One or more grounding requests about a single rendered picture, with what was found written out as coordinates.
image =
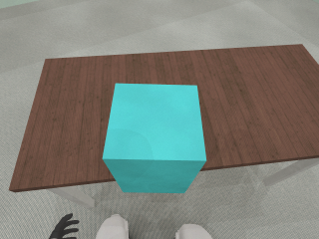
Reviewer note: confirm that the right robot thigh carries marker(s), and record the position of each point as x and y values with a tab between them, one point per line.
191	231

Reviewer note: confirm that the left robot thigh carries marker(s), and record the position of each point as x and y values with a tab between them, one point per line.
114	227

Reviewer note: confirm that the robot left hand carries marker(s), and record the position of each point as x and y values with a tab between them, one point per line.
60	230

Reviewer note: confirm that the carton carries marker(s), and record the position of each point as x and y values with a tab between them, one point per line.
154	141

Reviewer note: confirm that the robot thigh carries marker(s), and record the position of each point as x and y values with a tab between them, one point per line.
114	227
191	231

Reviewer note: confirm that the table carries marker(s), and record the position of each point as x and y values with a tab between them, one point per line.
258	105

